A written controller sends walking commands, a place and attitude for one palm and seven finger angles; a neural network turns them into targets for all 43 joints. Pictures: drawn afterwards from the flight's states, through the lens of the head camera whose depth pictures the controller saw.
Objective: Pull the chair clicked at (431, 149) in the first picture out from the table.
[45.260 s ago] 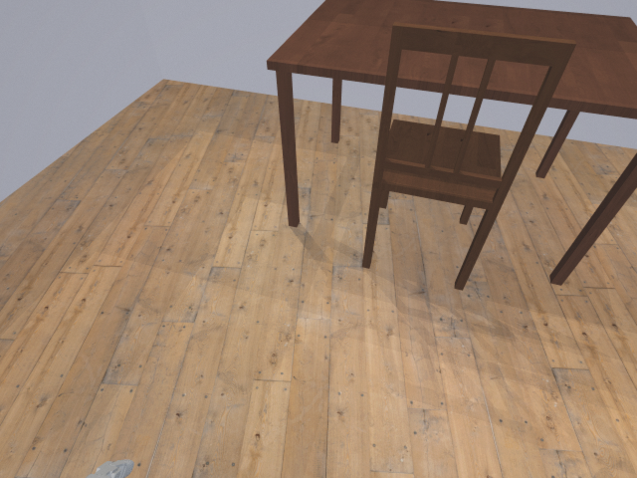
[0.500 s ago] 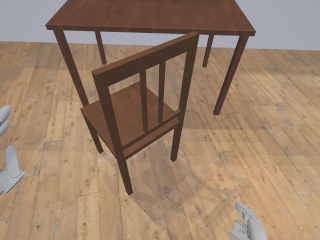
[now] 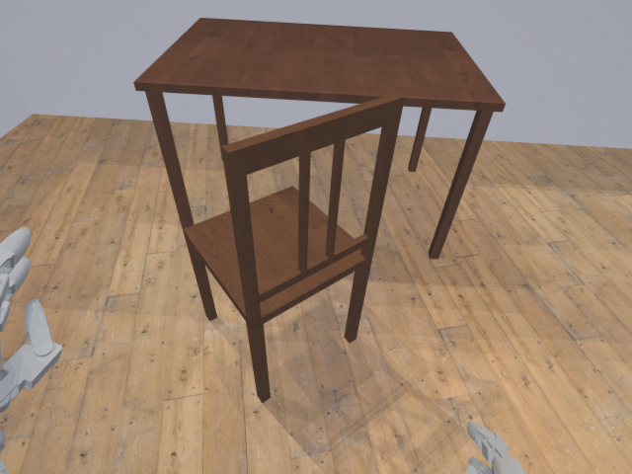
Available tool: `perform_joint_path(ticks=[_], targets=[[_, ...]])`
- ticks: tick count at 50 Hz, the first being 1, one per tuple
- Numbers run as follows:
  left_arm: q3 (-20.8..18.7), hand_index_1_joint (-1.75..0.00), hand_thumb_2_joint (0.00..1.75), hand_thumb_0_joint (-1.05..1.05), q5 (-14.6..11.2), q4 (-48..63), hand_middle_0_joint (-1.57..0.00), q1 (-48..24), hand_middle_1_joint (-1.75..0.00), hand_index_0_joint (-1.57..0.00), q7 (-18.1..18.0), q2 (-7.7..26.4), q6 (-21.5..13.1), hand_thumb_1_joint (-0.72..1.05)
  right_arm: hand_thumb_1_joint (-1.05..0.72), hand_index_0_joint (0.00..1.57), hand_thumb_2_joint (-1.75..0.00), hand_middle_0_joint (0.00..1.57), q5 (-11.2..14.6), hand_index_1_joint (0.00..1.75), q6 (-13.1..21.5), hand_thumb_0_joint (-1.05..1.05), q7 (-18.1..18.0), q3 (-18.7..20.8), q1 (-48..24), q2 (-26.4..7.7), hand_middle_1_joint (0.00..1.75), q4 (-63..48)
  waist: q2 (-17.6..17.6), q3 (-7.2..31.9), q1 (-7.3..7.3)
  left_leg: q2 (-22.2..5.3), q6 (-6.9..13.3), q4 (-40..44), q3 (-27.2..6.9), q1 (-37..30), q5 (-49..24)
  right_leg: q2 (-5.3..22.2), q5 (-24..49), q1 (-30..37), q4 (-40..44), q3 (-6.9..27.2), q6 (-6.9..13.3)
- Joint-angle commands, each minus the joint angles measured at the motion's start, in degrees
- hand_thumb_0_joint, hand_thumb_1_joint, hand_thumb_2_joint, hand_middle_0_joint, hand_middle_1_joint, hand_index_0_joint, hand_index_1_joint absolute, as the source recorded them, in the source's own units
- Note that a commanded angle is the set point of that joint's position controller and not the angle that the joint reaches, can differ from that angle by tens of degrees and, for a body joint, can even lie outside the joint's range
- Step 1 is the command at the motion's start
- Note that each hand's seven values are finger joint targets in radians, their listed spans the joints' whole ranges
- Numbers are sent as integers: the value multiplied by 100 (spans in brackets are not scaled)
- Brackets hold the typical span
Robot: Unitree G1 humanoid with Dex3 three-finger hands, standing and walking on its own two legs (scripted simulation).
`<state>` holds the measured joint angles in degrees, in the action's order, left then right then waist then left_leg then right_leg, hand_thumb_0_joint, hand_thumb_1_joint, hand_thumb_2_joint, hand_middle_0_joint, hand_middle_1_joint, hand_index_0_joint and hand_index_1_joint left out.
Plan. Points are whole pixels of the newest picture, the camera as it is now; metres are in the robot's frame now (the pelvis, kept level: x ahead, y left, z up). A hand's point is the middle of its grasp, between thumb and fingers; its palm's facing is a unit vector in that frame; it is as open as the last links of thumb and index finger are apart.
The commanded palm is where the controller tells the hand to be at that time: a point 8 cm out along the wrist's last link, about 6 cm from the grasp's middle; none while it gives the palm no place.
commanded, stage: stop stepping back and stand still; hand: left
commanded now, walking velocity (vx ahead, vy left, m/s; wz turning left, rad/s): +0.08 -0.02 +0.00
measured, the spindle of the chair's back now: (303, 217) +0.65 +0.05 -0.06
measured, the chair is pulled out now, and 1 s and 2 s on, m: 0.48 0.48 0.48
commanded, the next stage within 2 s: let the arm hang, fingers relaxed in 0.10 s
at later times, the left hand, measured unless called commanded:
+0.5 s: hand out of the picture +0.10 +0.14 -0.16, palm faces +0.12 -0.99 -0.10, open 7.0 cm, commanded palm none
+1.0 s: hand out of the picture -0.01 +0.17 -0.16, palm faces +0.08 -0.97 -0.22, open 7.4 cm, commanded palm none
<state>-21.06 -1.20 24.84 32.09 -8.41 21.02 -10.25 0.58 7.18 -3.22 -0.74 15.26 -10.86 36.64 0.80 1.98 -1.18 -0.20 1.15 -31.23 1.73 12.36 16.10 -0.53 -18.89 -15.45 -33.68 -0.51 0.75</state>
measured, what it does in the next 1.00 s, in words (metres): stands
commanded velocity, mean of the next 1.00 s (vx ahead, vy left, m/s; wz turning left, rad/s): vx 0.00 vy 0.00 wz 0.00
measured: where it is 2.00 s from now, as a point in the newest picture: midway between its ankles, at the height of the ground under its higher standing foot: outside the picture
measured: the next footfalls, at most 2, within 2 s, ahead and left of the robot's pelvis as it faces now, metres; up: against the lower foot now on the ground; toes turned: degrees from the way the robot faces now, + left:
none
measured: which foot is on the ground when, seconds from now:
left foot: down 0.00-1.00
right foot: down 0.00-1.00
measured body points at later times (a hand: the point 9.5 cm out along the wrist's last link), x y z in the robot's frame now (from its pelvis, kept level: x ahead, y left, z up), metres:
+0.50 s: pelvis +0.01 -0.02 +0.00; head +0.03 +0.00 +0.45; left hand +0.10 +0.19 -0.14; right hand +0.08 -0.25 -0.14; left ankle +0.01 +0.11 -0.73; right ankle +0.02 -0.11 -0.73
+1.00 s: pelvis +0.00 -0.01 +0.01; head +0.01 -0.03 +0.46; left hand -0.02 +0.22 -0.14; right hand +0.00 -0.22 -0.16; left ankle +0.01 +0.11 -0.73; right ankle +0.02 -0.11 -0.73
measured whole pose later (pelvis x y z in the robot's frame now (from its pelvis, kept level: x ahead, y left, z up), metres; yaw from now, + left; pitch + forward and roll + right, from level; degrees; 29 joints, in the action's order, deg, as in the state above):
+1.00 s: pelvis +0.00 -0.01 +0.01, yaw +2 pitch -2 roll +0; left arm 0.0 0.4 -62.7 18.1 -1.4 8.8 0.1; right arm -0.8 -0.2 -1.4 0.0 19.0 -8.3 61.9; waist -2.4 -1.8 0.0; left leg -0.1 -0.1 -24.1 -0.6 10.1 12.1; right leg -0.7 -11.7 -10.3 -23.8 -2.9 1.7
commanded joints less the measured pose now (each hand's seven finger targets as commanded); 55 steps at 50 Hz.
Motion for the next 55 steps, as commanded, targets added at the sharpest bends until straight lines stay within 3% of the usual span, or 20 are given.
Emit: perform_joint_path(ticks=[1,4,6,9,10,11,12,13,15,17,19,20,23,26,28,33,38,45,48,55], targets=[[-1016,-30,90,0,27,1697,-20,-532,-30,-20,-235,1426,-373,90,-90,20,-90,20,5,30,337,0,-66,219,-750,-706,30,-1019,-1272,-473,105,-1144,555,1833,-1487,1123,1844,12,34,422,164,-67,-46],[-966,-30,90,0,-50,1136,-20,-521,-30,-20,-228,1347,-374,90,-90,20,-90,20,20,30,381,0,-65,262,-662,-785,30,-906,-380,-350,53,-638,283,977,-776,812,201,202,660,712,1029,368,105],[-898,-30,90,0,-85,849,-20,-639,-30,-20,-171,1262,-411,90,-90,20,-90,20,-2,30,379,0,-37,281,-617,-782,30,-837,-446,-231,12,-404,143,823,-524,622,338,432,478,569,1278,816,206],[-708,-30,90,0,-132,661,-20,-453,-30,-20,-96,1098,-371,90,-90,20,-90,20,34,30,316,0,-7,300,-626,-771,30,-847,-9,-167,3,-311,97,490,-371,170,-208,605,746,374,1487,1038,267],[1476,-30,90,0,467,-3262,-20,-720,-30,-20,665,-166,473,90,-90,20,-90,20,-100,30,383,0,411,510,-359,-1166,30,536,184,-177,-309,-355,22,-569,-442,449,-1778,927,2764,-175,270,419,319],[1415,-30,90,0,406,-3376,-20,-612,-30,-20,800,-462,869,90,-90,20,-90,20,-117,30,32,0,387,522,52,-825,30,534,347,306,-206,-345,0,-410,-401,152,-1972,813,2856,-144,107,369,327],[1486,-30,90,0,401,-3321,-20,-621,-30,-20,828,-569,979,90,-90,20,-90,20,-128,30,-46,0,345,517,71,-826,30,459,293,311,-202,-415,61,-247,-451,18,-2380,634,2688,-185,-37,149,222],[1521,-30,90,0,361,-3506,-20,-806,-30,-20,835,-654,997,90,-90,20,-90,20,-159,30,-139,0,320,469,-39,-856,30,472,136,363,-96,-619,220,48,-814,290,-2169,529,1894,-220,-178,-42,147],[1551,-30,90,0,334,-4049,-20,-1108,-30,-20,835,-524,978,90,-90,20,-90,20,-229,30,-278,0,306,392,-298,-924,30,391,381,223,79,-779,426,311,-1201,637,-2147,348,1369,9,-248,-37,51],[1577,-30,90,0,335,-4701,-20,-1327,-30,-20,798,-315,960,90,-90,20,-90,20,-252,30,-358,0,291,387,-394,-900,30,443,945,301,124,-483,272,135,-937,608,-2172,585,2108,412,130,281,158],[1617,-30,90,0,295,-5358,-20,-1435,-30,-20,763,-87,956,90,-90,20,-90,20,-207,30,-459,0,265,360,-276,-828,30,620,1119,386,95,-131,107,-83,-538,373,-1666,956,2835,681,514,684,370],[1653,-30,90,0,266,-5670,-20,-1495,-30,-20,747,-48,948,90,-90,20,-90,20,-192,30,-496,0,259,346,-215,-775,30,750,923,386,69,-64,69,-52,-467,224,-1447,1028,2949,686,643,793,445],[1790,-30,90,0,176,-6474,-20,-1593,-30,-20,712,-59,942,90,-90,20,-90,20,-180,30,-545,0,226,261,-175,-724,30,1093,-546,102,86,-277,81,419,-596,-35,-1731,746,2156,499,747,629,322],[1742,-30,90,0,203,-6969,-20,-1388,-30,-20,687,-355,949,90,-90,20,-90,20,-208,30,-580,0,180,275,-17,-574,30,1330,-1189,104,119,-340,131,590,-683,46,-1260,616,1411,660,1009,486,302],[1817,-30,90,0,183,-7195,-20,-1497,-30,-20,687,-308,971,90,-90,20,-90,20,-191,30,-631,0,181,267,117,-571,30,1460,-1105,75,113,-378,148,699,-713,112,-910,583,1133,747,1114,389,287],[1905,-30,90,0,164,-7701,-20,-1622,-30,-20,710,-407,999,90,-90,20,-90,20,-184,30,-691,0,175,271,379,-548,30,1721,-327,-529,114,-420,158,1084,-831,438,-156,532,252,522,1512,412,276],[1959,-30,90,0,149,-8084,-20,-1522,-30,-20,697,-462,977,90,-90,20,-90,20,-180,30,-683,0,168,243,636,-488,30,1977,98,-569,98,-414,161,1158,-748,226,-236,568,129,426,1660,450,268],[2009,-30,90,0,141,-8426,-20,-1325,-30,-20,658,-546,951,90,-90,20,-90,20,-158,30,-670,0,153,198,764,-367,30,2278,201,-610,95,-400,155,1153,-670,-13,-510,587,268,326,1700,450,242],[2023,-30,90,0,139,-8540,-20,-1243,-30,-20,644,-585,945,90,-90,20,-90,20,-150,30,-668,0,138,179,760,-284,30,2385,-41,-741,98,-409,144,1160,-650,-28,-568,575,356,239,1686,460,244],[2031,-30,90,0,148,-8694,-20,-1119,-30,-20,634,-722,945,90,-90,20,-90,20,-148,30,-662,0,112,181,789,-182,30,2500,-103,-882,106,-400,130,1252,-653,73,-288,547,202,190,1690,464,232]])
